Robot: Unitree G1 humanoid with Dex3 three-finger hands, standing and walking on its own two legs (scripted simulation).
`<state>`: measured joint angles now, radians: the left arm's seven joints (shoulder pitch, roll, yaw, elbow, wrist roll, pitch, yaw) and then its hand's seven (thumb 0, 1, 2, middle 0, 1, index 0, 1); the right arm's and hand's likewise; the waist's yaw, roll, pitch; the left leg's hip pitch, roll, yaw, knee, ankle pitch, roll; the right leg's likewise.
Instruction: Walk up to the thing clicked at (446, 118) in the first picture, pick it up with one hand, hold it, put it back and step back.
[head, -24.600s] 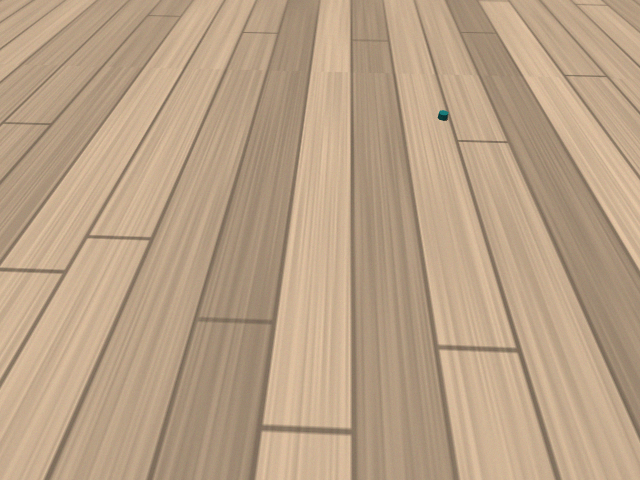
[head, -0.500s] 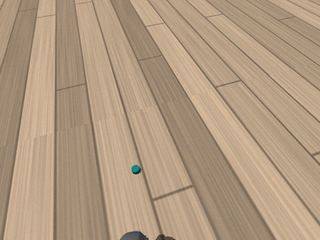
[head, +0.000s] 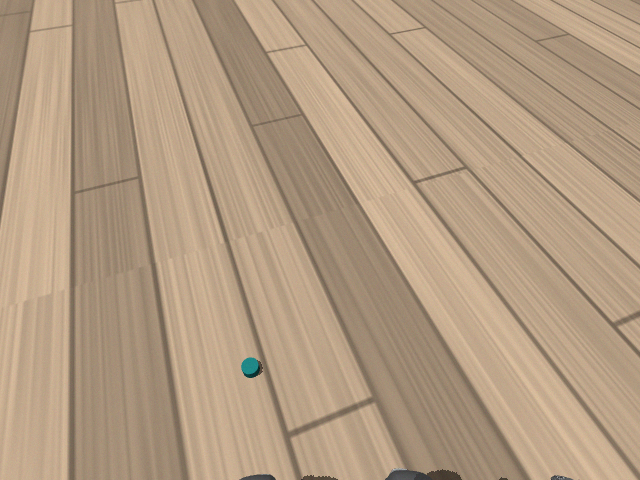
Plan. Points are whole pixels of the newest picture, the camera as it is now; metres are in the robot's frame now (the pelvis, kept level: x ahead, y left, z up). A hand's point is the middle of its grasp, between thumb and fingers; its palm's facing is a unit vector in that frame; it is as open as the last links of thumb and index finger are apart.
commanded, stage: walk up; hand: left
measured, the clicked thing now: (250, 367) +0.53 +0.24 -0.73
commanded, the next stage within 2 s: stand in 1.06 s
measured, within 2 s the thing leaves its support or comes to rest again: neither
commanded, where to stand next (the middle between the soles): +0.13 +0.01 m, yaw -1 degrees
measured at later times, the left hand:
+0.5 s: hand out of the picture +0.11 +0.25 -0.12, palm faces +0.00 -0.94 -0.33, open 7.4 cm
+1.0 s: hand out of the picture +0.08 +0.25 -0.12, palm faces +0.03 -0.94 -0.33, open 7.4 cm
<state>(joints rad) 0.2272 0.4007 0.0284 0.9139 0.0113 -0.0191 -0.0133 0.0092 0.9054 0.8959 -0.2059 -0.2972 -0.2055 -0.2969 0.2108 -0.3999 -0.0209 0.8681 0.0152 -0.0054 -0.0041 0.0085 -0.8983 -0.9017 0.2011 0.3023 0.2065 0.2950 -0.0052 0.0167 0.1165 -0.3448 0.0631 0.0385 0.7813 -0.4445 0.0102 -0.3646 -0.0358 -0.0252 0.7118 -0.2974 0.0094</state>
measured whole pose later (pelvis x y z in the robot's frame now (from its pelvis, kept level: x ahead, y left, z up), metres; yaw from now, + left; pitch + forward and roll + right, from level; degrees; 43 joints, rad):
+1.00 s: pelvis +0.02 -0.01 +0.03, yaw +2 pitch -2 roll +0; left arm 0.08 0.34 0.02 1.17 0.01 0.00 -0.02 0.01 0.90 0.90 -0.21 -0.30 -0.21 -0.30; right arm 0.08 -0.35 0.00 1.17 0.00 -0.01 0.01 0.01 -0.90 -0.90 0.20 0.30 0.21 0.29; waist 0.01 0.01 0.06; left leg -0.13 0.03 0.01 0.34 -0.17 -0.02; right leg -0.16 -0.05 -0.06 0.33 -0.14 0.02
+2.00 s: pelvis +0.04 -0.01 +0.04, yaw +2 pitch -2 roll +0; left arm 0.09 0.35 0.00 1.14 0.01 -0.01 -0.01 0.01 0.90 0.90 -0.21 -0.30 -0.21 -0.30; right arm 0.09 -0.36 0.01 1.14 -0.01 -0.01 0.00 0.01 -0.90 -0.90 0.20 0.30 0.21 0.29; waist 0.00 0.01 0.05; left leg -0.08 0.03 0.00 0.30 -0.19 -0.03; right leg -0.12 -0.04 -0.07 0.33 -0.17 0.02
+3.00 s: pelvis +0.04 -0.01 +0.04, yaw +2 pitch -2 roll +0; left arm 0.11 0.35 0.00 1.13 0.01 -0.01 -0.01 0.01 0.90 0.90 -0.21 -0.30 -0.21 -0.30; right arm 0.11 -0.36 0.01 1.13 -0.01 -0.01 0.00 0.01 -0.90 -0.90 0.20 0.30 0.21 0.29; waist 0.00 0.01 0.05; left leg -0.09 0.03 0.01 0.31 -0.19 -0.03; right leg -0.12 -0.05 -0.06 0.33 -0.17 0.02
